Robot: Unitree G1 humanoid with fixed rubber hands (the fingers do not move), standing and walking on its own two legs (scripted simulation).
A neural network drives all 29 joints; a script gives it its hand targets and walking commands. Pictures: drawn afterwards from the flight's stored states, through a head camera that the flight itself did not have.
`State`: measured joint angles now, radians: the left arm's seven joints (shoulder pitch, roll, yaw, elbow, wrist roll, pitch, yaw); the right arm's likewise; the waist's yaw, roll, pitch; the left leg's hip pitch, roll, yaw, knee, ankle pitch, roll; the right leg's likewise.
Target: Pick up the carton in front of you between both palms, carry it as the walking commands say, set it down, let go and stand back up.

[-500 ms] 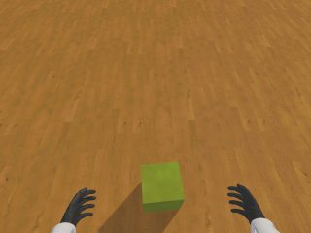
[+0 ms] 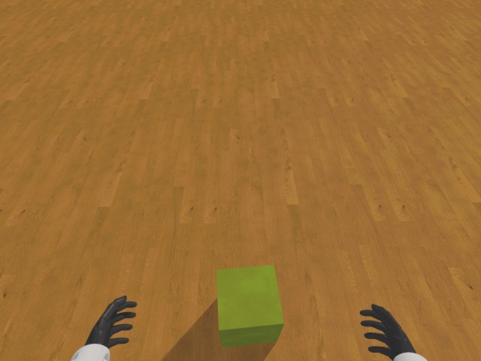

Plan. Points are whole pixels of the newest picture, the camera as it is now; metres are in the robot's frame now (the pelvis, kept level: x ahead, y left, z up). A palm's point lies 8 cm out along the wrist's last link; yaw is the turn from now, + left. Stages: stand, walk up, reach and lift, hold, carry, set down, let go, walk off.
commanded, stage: stand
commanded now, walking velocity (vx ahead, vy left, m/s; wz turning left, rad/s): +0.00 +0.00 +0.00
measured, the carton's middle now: (247, 307) +0.40 -0.01 -0.65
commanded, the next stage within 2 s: none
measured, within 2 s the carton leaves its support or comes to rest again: neither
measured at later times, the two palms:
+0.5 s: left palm (78, 359) +0.14 +0.29 -0.09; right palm out of the picture +0.14 -0.29 -0.08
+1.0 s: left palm out of the picture +0.10 +0.30 -0.09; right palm out of the picture +0.10 -0.30 -0.09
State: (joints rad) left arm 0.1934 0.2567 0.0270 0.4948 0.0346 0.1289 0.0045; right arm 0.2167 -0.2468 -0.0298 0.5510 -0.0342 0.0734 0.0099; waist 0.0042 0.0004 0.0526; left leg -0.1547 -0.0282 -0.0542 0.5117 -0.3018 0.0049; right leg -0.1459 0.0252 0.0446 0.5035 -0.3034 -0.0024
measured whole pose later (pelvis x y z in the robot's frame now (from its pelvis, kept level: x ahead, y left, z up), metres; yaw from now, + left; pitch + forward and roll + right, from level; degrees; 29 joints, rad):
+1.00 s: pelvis +0.00 +0.01 +0.01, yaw +0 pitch -2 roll +0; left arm 0.15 0.37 0.01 0.93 0.03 0.00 0.02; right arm 0.16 -0.37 -0.01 0.92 -0.03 -0.01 -0.02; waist 0.00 -0.01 0.02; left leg -0.12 -0.03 -0.04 0.40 -0.24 0.01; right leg -0.11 0.01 0.05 0.38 -0.24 0.01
